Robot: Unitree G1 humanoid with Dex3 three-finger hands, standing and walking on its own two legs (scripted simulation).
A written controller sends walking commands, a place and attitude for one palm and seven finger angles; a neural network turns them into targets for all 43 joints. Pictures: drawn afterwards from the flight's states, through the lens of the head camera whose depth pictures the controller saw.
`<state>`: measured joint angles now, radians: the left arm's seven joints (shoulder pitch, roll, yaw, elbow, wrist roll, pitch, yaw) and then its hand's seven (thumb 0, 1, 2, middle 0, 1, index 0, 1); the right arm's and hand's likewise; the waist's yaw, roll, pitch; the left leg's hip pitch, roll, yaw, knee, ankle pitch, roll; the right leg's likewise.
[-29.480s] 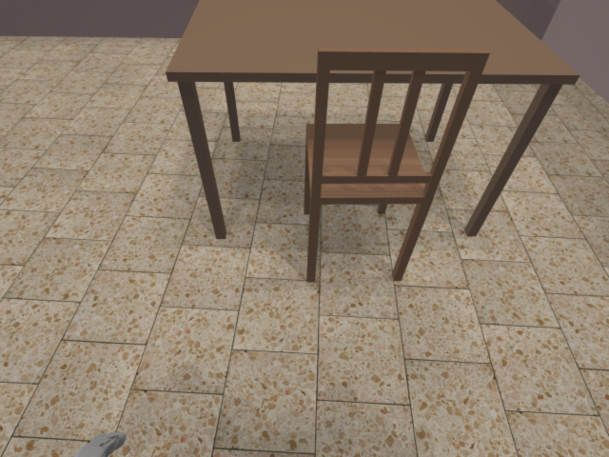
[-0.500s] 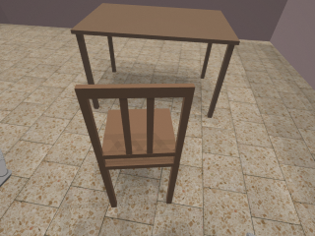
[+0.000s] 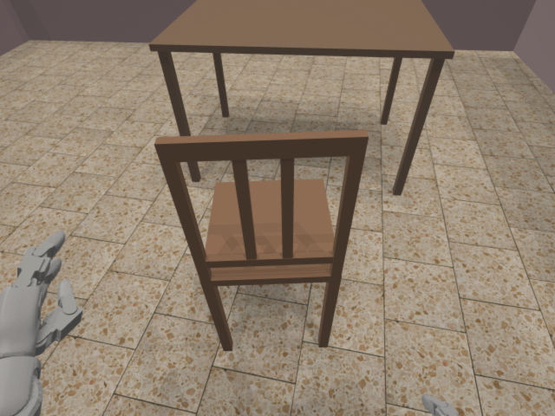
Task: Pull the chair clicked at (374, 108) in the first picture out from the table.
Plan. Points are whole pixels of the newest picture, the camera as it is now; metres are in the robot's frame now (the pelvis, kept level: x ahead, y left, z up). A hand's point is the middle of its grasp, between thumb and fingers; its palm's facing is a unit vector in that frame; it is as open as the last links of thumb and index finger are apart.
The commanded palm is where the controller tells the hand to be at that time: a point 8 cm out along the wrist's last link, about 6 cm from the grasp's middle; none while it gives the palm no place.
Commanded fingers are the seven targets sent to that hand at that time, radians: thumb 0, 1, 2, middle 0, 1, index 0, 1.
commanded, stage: let the arm hang, fingers relaxed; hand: left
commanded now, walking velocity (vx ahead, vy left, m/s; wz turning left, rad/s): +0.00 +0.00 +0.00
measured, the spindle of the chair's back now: (246, 214) +0.54 +0.10 -0.05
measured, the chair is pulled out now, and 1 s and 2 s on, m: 0.66 0.66 0.66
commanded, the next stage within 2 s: look to check the result in 1.02 s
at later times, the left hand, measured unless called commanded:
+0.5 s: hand out of the picture +0.02 +0.17 -0.14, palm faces +0.00 -0.97 -0.26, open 7.2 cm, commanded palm none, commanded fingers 0.00 0.90 0.90 -0.20 -0.30 -0.20 -0.30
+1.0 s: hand out of the picture -0.05 +0.12 -0.16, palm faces +0.02 -0.99 -0.14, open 7.4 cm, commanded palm none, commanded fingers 0.00 0.90 0.90 -0.20 -0.30 -0.20 -0.30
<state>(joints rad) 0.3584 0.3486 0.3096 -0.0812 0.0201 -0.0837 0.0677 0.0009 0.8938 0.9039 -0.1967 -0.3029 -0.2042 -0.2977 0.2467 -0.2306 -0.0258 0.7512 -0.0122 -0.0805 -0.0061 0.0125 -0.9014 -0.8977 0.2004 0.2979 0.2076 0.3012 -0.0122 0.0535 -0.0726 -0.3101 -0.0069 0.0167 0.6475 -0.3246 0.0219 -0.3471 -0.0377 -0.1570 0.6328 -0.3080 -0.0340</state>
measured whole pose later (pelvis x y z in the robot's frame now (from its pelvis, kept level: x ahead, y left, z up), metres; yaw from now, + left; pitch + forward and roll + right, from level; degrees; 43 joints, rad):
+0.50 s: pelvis -0.03 -0.02 +0.02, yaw +0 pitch -2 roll +0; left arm 0.27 0.19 0.01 0.98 0.01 0.02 0.02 -0.02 0.92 0.90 -0.20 -0.30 -0.20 -0.30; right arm 0.35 -0.16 0.00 1.02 -0.02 0.01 -0.02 0.01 -0.91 -0.90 0.20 0.30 0.20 0.30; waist -0.02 0.04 0.05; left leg -0.18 0.00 -0.01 0.45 -0.23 0.00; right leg -0.22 0.03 -0.09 0.43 -0.17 -0.06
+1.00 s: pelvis -0.03 -0.02 +0.02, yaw -1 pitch -1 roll +0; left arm 0.34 0.08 -0.01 1.10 0.01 0.01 0.02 0.00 0.91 0.90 -0.20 -0.30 -0.20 -0.30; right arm 0.45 -0.10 0.01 1.10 -0.02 -0.01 -0.04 0.01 -0.91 -0.90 0.19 0.30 0.20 0.30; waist -0.01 0.02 0.02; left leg -0.21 0.00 0.00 0.45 -0.23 0.00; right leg -0.26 0.03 -0.07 0.44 -0.18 -0.06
